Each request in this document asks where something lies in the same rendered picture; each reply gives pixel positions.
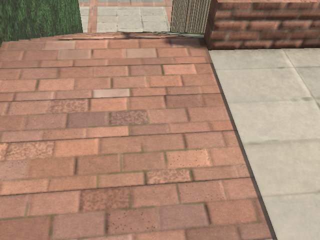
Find stairs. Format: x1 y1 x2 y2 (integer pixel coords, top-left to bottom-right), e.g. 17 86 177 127
18 31 193 41

